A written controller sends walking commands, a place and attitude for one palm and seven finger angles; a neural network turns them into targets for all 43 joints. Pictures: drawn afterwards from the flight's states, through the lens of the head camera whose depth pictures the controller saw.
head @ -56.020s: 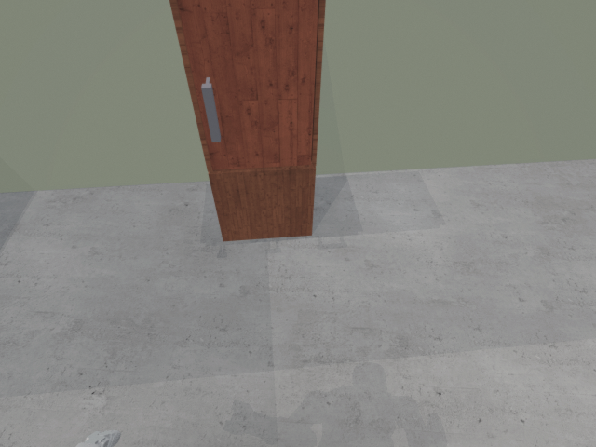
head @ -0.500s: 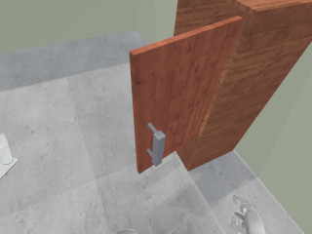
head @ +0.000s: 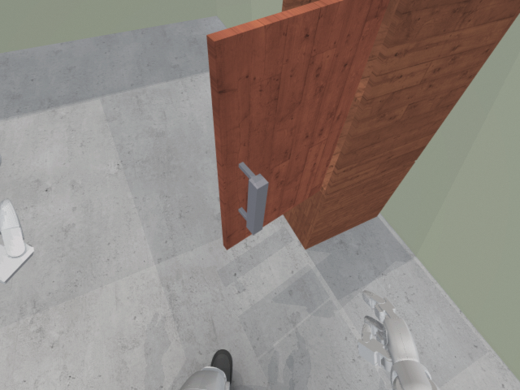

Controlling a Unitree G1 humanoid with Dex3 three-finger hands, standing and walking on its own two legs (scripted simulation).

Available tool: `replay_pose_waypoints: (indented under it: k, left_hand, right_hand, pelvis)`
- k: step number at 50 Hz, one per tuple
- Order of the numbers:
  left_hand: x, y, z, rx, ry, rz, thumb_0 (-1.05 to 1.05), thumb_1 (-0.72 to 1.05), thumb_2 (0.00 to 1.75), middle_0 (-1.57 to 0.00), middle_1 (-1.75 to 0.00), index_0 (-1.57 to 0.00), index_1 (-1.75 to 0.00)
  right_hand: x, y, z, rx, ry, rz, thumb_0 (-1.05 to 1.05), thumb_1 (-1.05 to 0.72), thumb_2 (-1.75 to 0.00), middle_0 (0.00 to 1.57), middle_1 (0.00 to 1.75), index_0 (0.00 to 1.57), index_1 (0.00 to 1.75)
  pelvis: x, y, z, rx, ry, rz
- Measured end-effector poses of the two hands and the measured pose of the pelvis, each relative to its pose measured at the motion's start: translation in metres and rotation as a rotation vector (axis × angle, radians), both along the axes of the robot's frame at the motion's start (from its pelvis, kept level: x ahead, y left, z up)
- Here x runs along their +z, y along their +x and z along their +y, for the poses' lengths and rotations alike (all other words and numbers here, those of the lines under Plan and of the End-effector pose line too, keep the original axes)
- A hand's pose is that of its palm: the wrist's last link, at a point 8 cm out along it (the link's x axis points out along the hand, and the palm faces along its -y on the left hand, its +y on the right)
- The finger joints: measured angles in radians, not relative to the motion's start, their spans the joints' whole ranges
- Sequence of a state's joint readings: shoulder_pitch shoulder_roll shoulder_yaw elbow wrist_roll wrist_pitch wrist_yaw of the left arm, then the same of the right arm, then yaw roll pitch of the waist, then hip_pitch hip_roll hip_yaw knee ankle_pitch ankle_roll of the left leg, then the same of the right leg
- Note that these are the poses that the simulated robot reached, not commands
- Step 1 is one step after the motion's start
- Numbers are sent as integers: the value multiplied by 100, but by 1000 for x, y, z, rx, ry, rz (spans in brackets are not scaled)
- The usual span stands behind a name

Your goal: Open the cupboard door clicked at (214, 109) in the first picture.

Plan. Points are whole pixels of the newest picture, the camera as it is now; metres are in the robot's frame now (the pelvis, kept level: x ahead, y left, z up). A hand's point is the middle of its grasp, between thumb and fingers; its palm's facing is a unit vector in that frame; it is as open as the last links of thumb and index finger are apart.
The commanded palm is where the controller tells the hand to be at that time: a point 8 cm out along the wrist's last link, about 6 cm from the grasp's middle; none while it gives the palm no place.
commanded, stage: step back with the hand held close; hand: left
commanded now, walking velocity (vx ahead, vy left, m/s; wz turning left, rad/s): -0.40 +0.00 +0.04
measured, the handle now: (249, 199) +0.48 +0.07 -0.08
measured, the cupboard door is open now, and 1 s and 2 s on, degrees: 100 100 100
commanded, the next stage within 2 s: stop stepping back and stand still in 0.16 s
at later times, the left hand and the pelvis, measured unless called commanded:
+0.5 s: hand out of the picture +0.05 +0.23 +0.17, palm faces +0.40 -0.78 -0.49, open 7.4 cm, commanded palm -0.01 +0.27 +0.19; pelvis -0.14 -0.03 +0.00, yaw +1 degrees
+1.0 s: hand out of the picture -0.01 +0.23 +0.18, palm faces +0.52 -0.72 -0.46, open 7.4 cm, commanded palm -0.08 +0.27 +0.19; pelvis -0.19 -0.04 +0.00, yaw +4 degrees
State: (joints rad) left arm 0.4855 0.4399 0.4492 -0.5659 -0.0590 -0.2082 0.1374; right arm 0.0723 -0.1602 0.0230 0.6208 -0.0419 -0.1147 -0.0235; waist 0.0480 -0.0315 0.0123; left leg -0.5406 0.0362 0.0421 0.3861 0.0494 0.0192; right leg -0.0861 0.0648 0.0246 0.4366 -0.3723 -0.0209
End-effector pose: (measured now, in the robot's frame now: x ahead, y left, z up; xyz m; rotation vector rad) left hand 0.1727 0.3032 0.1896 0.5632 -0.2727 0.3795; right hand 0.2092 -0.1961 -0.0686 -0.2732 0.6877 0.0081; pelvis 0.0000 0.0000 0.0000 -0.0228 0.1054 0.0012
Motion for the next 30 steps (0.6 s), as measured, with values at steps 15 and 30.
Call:
replay_pose_waypoints:
  k: [15,30]
  left_hand:
    - [10,-67,-18,-84,7,19,1,88,90,-21,-31,-21,-30]
    - [9,-197,-28,79,-47,-65,1,88,90,-21,-31,-21,-30]
  right_hand:
    - [22,-118,-71,-177,-95,5,1,-90,-90,20,30,20,30]
    - [1,-243,-73,-171,-72,93,1,-90,-90,20,30,20,30]
  pelvis:
    - [9,-71,-14,-30,-8,-106]
    - [11,-155,-33,23,42,-107]
